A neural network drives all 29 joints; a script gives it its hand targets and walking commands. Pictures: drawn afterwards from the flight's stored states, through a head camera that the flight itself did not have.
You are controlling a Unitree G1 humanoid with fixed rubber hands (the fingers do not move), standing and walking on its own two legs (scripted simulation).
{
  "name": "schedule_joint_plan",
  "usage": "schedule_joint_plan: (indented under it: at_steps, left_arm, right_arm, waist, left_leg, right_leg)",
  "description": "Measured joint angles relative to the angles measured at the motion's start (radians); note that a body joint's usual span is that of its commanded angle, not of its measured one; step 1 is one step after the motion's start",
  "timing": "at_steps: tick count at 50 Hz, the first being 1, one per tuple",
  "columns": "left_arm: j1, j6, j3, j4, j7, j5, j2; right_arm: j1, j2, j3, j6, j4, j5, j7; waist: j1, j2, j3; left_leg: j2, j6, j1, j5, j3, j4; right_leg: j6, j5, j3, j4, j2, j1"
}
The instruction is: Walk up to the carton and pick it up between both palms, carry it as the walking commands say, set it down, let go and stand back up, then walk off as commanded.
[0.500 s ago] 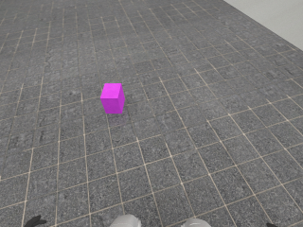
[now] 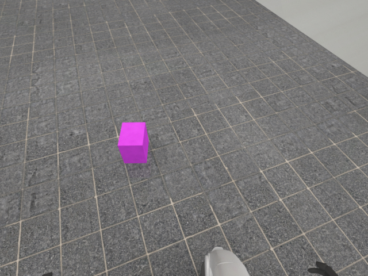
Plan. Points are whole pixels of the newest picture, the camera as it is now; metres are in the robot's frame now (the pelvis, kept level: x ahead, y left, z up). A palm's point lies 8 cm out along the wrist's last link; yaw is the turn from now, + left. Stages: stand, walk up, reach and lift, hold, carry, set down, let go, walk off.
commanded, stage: walk up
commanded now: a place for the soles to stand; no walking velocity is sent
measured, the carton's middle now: (134, 143) +0.93 +0.25 -0.66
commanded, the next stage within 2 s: none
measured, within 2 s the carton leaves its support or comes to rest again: neither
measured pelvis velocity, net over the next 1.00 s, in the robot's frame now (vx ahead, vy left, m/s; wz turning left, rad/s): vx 0.40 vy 0.20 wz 0.00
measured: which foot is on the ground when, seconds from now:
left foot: down 0.00-0.08, up 0.10-0.36, down 0.38-0.66, up 0.68-0.94, down 0.96-1.00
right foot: up 0.00-0.04, down 0.06-0.38, up 0.40-0.64, down 0.66-0.96, up 0.98-1.00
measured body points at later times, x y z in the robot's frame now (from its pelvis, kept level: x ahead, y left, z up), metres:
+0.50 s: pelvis +0.21 +0.11 -0.02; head +0.21 +0.10 +0.43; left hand +0.26 +0.46 -0.11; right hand +0.32 -0.23 -0.11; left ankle +0.26 +0.23 -0.73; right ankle +0.20 -0.04 -0.68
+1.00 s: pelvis +0.40 +0.20 -0.02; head +0.42 +0.19 +0.43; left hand +0.44 +0.55 -0.11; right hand +0.52 -0.14 -0.11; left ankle +0.49 +0.32 -0.73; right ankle +0.37 +0.03 -0.70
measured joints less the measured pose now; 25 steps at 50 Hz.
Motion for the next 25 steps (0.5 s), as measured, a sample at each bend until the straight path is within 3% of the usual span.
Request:
schedule_joint_plan:
  at_steps: [4,7,9,13,16,19,21,23,25]
  left_arm:
    - [0.000,-0.012,0.015,-0.016,-0.001,0.011,-0.010]
    - [-0.021,-0.018,0.027,-0.050,0.017,0.005,-0.004]
    - [-0.028,-0.019,0.029,-0.070,0.022,-0.002,0.001]
    - [-0.014,-0.015,0.033,-0.082,0.021,0.000,0.021]
    - [0.016,-0.008,0.034,-0.073,0.014,0.006,0.042]
    - [0.055,0.007,0.033,-0.061,0.008,0.013,0.061]
    - [0.070,0.022,0.036,-0.044,0.013,0.010,0.069]
    - [0.063,0.036,0.037,-0.014,0.018,0.006,0.069]
    - [0.053,0.034,0.031,0.001,0.018,0.001,0.064]
  right_arm:
    - [0.052,-0.023,-0.002,0.015,0.004,0.004,0.002]
    - [0.049,-0.014,0.004,0.025,0.023,0.000,-0.001]
    - [0.034,-0.008,0.010,0.024,0.029,0.001,-0.001]
    - [-0.011,-0.008,0.008,0.017,0.019,0.000,0.012]
    - [-0.042,-0.017,-0.003,0.012,0.007,0.001,0.026]
    - [-0.043,-0.041,-0.018,-0.002,-0.005,-0.001,0.031]
    - [-0.046,-0.048,-0.030,-0.012,-0.009,-0.009,0.018]
    - [-0.050,-0.029,-0.026,-0.013,-0.011,-0.006,0.002]
    - [-0.038,-0.010,-0.019,-0.012,-0.013,-0.001,-0.010]
  waist:
    - [-0.008,0.043,-0.015]
    - [0.007,0.080,-0.001]
    - [0.025,0.095,0.010]
    - [0.057,0.093,0.019]
    - [0.077,0.077,0.015]
    - [0.089,0.064,-0.014]
    - [0.081,0.041,-0.029]
    - [0.068,0.009,-0.026]
    - [0.048,-0.011,-0.025]
  left_leg:
    - [0.014,-0.005,0.022,-0.109,-0.002,0.096]
    - [0.007,-0.008,-0.095,-0.120,-0.101,0.369]
    - [0.017,-0.018,-0.173,-0.100,-0.127,0.454]
    - [0.058,-0.033,-0.273,-0.088,-0.135,0.353]
    - [0.085,-0.033,-0.279,0.025,-0.129,0.205]
    - [0.083,-0.026,-0.222,0.058,-0.114,0.092]
    - [0.059,-0.035,-0.225,0.095,-0.089,0.137]
    - [0.039,-0.028,-0.202,0.053,-0.057,0.165]
    - [0.026,-0.018,-0.164,0.028,-0.041,0.143]
  right_leg:
    - [-0.024,0.165,-0.026,-0.151,0.029,0.064]
    - [-0.029,0.104,-0.051,-0.099,0.034,0.087]
    - [-0.027,0.075,-0.061,-0.114,0.031,0.127]
    - [-0.013,0.047,-0.057,-0.145,-0.002,0.194]
    - [0.001,0.009,-0.040,-0.142,-0.037,0.234]
    - [-0.015,-0.085,-0.013,-0.057,-0.076,0.236]
    - [-0.033,-0.186,0.047,0.111,-0.083,0.178]
    - [-0.023,-0.178,0.102,0.287,-0.048,0.098]
    - [-0.014,-0.147,0.090,0.336,-0.023,0.038]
